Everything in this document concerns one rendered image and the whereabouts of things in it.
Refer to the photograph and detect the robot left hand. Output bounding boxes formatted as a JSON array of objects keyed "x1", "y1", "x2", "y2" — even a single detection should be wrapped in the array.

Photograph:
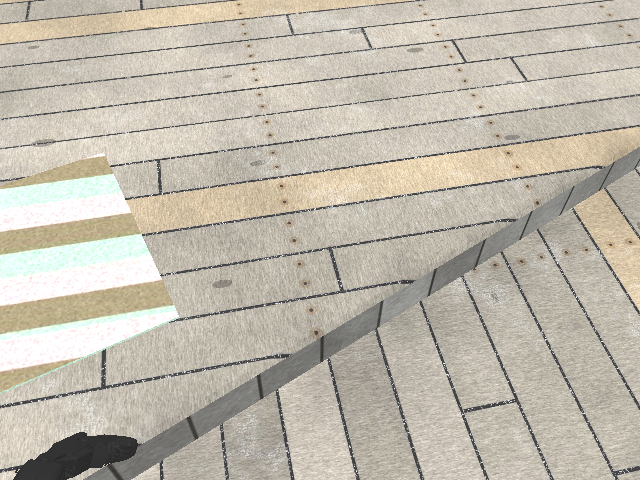
[{"x1": 13, "y1": 432, "x2": 138, "y2": 480}]

